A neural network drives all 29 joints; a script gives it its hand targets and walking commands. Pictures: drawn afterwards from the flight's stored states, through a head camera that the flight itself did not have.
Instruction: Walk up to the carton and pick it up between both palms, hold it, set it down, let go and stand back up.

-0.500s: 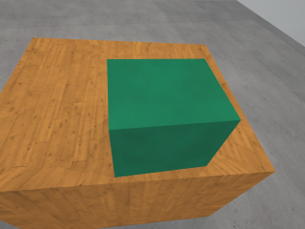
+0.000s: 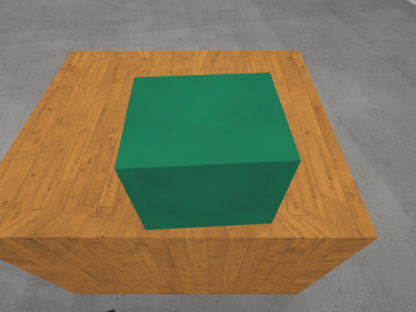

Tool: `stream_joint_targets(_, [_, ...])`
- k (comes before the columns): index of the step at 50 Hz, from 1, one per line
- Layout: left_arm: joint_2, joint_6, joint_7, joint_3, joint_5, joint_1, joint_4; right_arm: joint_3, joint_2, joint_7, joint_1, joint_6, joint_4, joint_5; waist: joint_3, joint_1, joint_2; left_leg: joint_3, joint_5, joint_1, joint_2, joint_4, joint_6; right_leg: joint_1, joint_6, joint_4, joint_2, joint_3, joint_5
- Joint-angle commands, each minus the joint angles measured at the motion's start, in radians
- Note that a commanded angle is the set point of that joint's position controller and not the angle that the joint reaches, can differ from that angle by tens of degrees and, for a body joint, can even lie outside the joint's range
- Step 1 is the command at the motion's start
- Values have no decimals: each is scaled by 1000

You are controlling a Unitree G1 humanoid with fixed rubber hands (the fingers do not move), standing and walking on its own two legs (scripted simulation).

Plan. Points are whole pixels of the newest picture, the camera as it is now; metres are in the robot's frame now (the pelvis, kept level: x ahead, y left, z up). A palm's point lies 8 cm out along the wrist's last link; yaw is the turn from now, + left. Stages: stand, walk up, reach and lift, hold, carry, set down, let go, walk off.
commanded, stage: walk up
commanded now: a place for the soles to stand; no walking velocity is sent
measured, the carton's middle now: (206, 153) +0.45 -0.01 +0.03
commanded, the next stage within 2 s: none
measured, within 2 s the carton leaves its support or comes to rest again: neither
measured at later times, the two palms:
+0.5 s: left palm out of the picture +0.00 +0.22 -0.15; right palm out of the picture +0.00 -0.30 -0.13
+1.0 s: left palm out of the picture -0.04 +0.19 -0.15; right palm out of the picture +0.09 -0.26 -0.13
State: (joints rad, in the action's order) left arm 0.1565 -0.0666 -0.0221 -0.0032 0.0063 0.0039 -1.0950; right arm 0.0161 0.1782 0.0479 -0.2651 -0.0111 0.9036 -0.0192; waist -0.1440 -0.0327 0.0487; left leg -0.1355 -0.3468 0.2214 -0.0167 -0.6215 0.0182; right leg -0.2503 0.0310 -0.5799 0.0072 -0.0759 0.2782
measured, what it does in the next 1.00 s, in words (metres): shifts its weight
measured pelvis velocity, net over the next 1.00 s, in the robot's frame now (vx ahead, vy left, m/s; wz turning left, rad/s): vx -0.01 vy -0.05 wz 0.23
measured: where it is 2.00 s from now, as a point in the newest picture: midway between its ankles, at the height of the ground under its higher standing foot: outside the picture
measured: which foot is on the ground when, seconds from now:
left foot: down 0.00-1.00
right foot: down 0.00-1.00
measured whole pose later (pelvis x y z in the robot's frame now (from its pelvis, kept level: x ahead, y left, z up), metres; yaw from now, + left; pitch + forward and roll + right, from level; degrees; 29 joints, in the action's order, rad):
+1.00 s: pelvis -0.01 -0.05 +0.00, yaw +13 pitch -2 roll -1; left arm 0.22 -0.04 0.00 0.01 0.01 0.23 -1.02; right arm -0.02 0.18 0.03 -0.26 0.00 0.96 -0.01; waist -0.05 0.03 0.00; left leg -0.08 -0.33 0.29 0.03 -0.65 0.03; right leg -0.24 0.09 -0.59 -0.03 -0.31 0.31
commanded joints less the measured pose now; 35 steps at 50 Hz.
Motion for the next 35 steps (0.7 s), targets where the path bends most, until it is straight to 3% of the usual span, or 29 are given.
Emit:
stream_joint_targets(1, [206,5,-7,-37,-12,-42,90,24,99,10,-80,-6,-40,-2,105,17,-172,15,75,16,12,-24,-46,-23,127,255,-238,179,-94])
stream_joint_targets(3, [206,-1,-1,-39,-14,-57,103,23,99,10,-103,-8,-21,5,82,13,-176,11,25,26,15,-13,-48,-70,118,292,-232,183,111])
stream_joint_targets(5, [201,-5,0,-38,-15,-59,118,25,111,10,-113,-13,-7,2,57,10,-138,13,15,47,19,-5,-55,-86,109,302,-238,186,209])
stream_joint_targets(7, [215,-3,4,-40,-11,-50,125,26,130,11,-105,-19,-12,2,55,15,-81,-13,73,81,33,15,-59,-58,97,283,-230,163,190])
stream_joint_targets(9, [220,-5,7,-44,-7,-48,128,29,143,8,-101,-23,-5,7,49,19,-85,-40,33,105,42,50,-69,-56,72,270,-208,141,253])
stream_joint_targets(10, [224,-4,8,-44,-5,-26,131,30,151,6,-86,-25,-9,8,59,26,-37,-48,32,110,42,63,-72,-41,64,269,-197,147,261])
stream_joint_targets(11, [228,-4,8,-45,-1,-29,135,35,164,3,-97,-26,-13,10,64,22,-43,-51,21,148,41,71,-72,-1,63,262,-200,139,266])
stream_joint_targets(13, [236,-4,7,-46,1,-8,135,33,176,1,-85,-26,-18,9,71,31,10,-86,23,176,57,100,-81,20,57,230,-188,127,249])
stream_joint_targets(15, [229,-2,8,-45,0,21,139,30,181,0,-51,-26,-32,12,81,61,48,-112,-14,233,53,108,-80,73,52,235,-180,132,245])
stream_joint_targets(16, [242,-1,8,-45,1,35,136,31,187,0,-54,-25,-40,19,76,61,9,-109,-46,269,53,103,-83,86,52,239,-188,131,259])
stream_joint_targets(17, [252,2,7,-53,2,60,134,35,185,1,-64,-22,-39,15,106,65,-41,-60,-64,249,16,29,-69,102,51,285,-224,175,293])
stream_joint_targets(18, [257,2,3,-53,-1,48,133,31,176,4,-94,-20,-40,16,97,48,-65,-10,-61,204,-4,-47,-59,42,83,319,-269,191,313])
stream_joint_targets(20, [261,-1,-2,-52,-5,16,142,33,154,7,-140,-16,-35,6,99,24,-83,27,-94,156,0,-139,-42,-26,111,352,-317,198,309])
stream_joint_targets(21, [248,-2,-2,-50,-2,8,157,30,144,8,-150,-14,-33,8,79,30,-66,38,-118,134,-2,-155,-50,-73,120,362,-330,184,326])
stream_joint_targets(22, [261,-2,0,-47,-1,-1,160,36,139,8,-187,-14,-28,13,97,2,-87,46,-104,71,13,-145,-61,-129,112,347,-327,155,336])
stream_joint_targets(23, [258,-4,5,-46,7,-16,166,35,140,6,-195,-17,-22,10,90,-7,-65,41,-68,47,24,-91,-66,-150,96,316,-300,120,337])
stream_joint_targets(24, [245,-5,10,-40,6,-8,166,30,115,4,-212,-16,-17,11,91,-13,-76,23,-24,18,38,-27,-71,-174,72,284,-272,81,329])
stream_joint_targets(25, [233,-9,15,-36,3,-3,159,31,122,3,-206,-17,-24,11,76,-8,-45,-35,-5,50,62,65,-78,-154,45,232,-223,38,334])
stream_joint_targets(27, [214,-14,21,-37,11,69,164,43,208,-1,-138,-16,-36,13,60,37,24,-257,-206,223,147,232,-133,-39,0,97,-123,9,312])
stream_joint_targets(28, [227,-15,23,-33,6,110,158,55,252,0,-96,-12,-48,10,21,55,104,-331,-324,307,170,302,-168,-30,-16,18,-97,10,287])
stream_joint_targets(29, [216,-11,23,-31,12,141,150,64,266,3,-47,-10,-53,6,13,77,138,-356,-347,377,180,335,-176,40,-15,-5,-71,28,234])
stream_joint_targets(30, [217,-3,23,-27,14,190,146,55,271,2,-19,-7,-61,5,6,101,146,-293,-332,441,152,304,-155,109,-17,51,-104,64,213])
stream_joint_targets(31, [236,8,20,-36,17,215,138,49,233,-3,-12,-8,-53,4,21,107,60,-210,-266,454,99,221,-104,158,-7,152,-153,115,205])
stream_joint_targets(32, [263,18,16,-41,3,217,133,35,202,-6,-20,-13,-62,10,58,97,-5,-111,-152,403,34,107,-66,142,8,252,-220,161,265])
stream_joint_targets(33, [290,24,8,-47,-2,208,126,26,165,-7,-63,-16,-51,12,103,75,-88,-1,-74,304,-20,-39,-33,104,46,343,-293,208,317])
stream_joint_targets(34, [281,27,1,-50,-8,185,136,24,148,-6,-110,-14,-46,11,116,51,-98,38,-112,258,-16,-126,-23,67,58,376,-341,243,322])
stream_joint_targets(35, [286,26,-3,-50,-5,165,141,28,152,-5,-135,-10,-40,7,112,34,-100,58,-157,229,8,-196,-25,30,74,377,-380,235,326])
